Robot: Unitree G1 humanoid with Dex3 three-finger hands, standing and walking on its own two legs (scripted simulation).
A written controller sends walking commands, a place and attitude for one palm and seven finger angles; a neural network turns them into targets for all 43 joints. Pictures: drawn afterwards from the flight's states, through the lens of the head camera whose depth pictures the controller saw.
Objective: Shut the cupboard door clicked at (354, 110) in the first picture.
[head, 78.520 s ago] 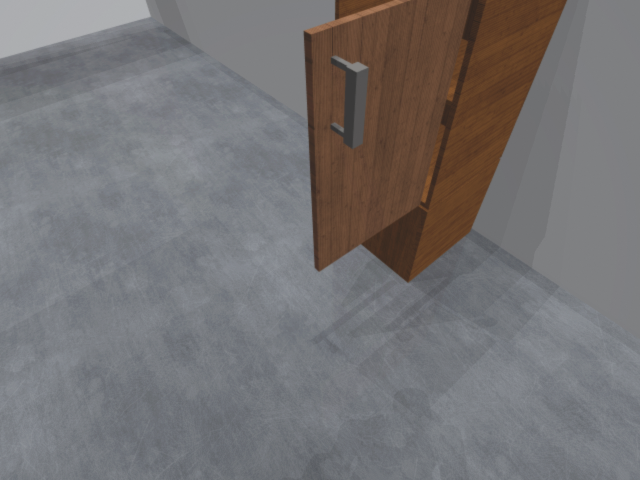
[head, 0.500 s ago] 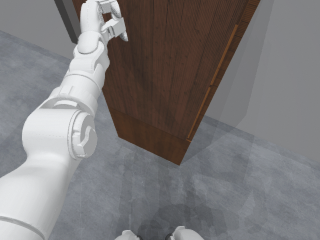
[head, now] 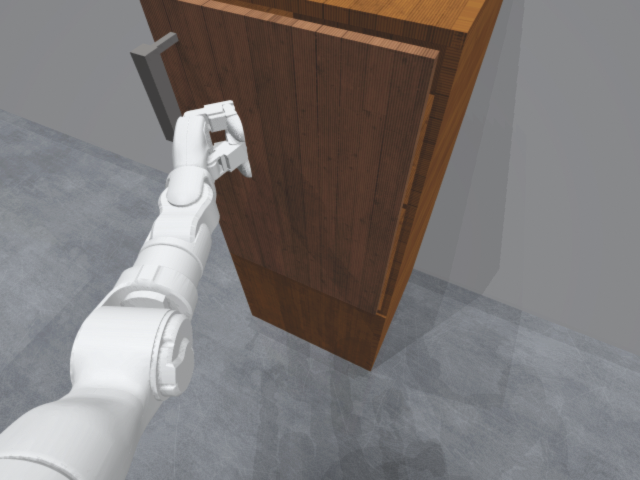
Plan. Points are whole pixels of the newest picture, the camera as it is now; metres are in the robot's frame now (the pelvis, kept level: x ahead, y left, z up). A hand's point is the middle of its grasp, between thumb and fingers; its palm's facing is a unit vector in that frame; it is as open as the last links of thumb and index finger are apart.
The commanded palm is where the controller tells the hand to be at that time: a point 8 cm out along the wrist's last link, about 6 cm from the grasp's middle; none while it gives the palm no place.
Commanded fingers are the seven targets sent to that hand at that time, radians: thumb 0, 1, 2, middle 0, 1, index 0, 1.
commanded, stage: pull the fist back off the door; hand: left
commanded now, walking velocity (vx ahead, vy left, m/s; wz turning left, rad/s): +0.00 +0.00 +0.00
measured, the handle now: (173, 89) +0.62 +0.17 +0.15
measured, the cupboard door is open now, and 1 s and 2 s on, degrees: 0 0 0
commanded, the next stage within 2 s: draw the hand back to the body in 0.20 s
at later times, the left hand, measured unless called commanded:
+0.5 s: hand (216, 158) +0.46 +0.09 +0.16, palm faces +0.04 -1.00 +0.01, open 3.1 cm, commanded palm +0.40 +0.14 +0.16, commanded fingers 0.00 0.90 0.90 -1.30 -1.50 -1.30 -1.50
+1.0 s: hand (107, 290) +0.29 +0.18 +0.16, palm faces +0.10 -0.98 -0.15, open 3.1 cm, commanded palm +0.26 +0.23 +0.18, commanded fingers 0.00 0.90 0.90 -0.89 -1.05 -0.89 -1.05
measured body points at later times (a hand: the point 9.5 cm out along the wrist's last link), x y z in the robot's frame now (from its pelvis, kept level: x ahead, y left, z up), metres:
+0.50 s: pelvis +0.00 +0.01 +0.01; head +0.03 -0.02 +0.45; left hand +0.45 +0.15 +0.16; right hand +0.07 -0.24 -0.12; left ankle -0.01 +0.10 -0.72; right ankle -0.02 -0.08 -0.72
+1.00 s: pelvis -0.01 +0.02 +0.02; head -0.03 +0.00 +0.47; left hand +0.28 +0.23 +0.17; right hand +0.21 -0.19 -0.04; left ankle -0.01 +0.10 -0.72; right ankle -0.02 -0.08 -0.72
